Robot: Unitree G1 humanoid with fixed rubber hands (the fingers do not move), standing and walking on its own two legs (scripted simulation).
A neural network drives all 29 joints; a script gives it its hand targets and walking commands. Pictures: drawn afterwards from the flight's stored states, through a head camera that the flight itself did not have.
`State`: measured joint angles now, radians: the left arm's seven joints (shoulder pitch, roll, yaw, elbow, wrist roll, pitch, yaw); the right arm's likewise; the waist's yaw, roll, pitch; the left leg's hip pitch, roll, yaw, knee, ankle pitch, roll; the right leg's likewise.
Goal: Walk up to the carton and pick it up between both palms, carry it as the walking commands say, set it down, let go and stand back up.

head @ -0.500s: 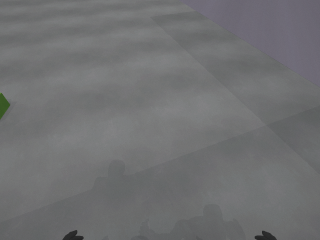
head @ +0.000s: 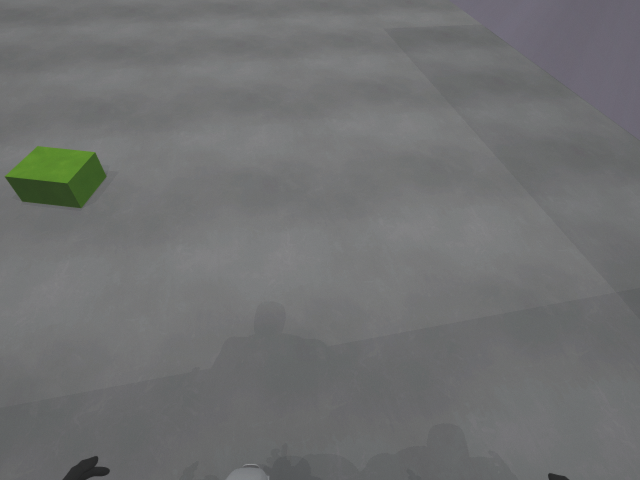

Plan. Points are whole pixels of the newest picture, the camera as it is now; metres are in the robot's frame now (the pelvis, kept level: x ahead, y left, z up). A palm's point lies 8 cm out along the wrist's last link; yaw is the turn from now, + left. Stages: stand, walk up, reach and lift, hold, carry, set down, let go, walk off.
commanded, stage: walk up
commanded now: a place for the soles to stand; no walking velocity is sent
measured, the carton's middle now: (59, 176) +1.46 +1.27 -0.70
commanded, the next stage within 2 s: none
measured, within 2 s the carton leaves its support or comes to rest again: neither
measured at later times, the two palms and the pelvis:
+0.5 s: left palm (13, 396) +0.25 +0.46 -0.10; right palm (476, 386) +0.28 -0.20 -0.06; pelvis +0.17 +0.12 +0.00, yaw +9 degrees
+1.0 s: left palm out of the picture +0.34 +0.60 -0.12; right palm (329, 213) +0.65 +0.01 -0.08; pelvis +0.40 +0.26 -0.03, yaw +20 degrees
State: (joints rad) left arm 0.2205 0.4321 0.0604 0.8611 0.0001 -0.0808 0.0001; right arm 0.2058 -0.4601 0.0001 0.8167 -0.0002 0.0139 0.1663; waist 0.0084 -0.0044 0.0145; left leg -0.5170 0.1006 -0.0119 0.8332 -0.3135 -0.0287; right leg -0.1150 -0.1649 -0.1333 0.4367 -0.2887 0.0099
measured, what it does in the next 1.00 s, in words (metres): walks ahead, turning left: left foot, then right foot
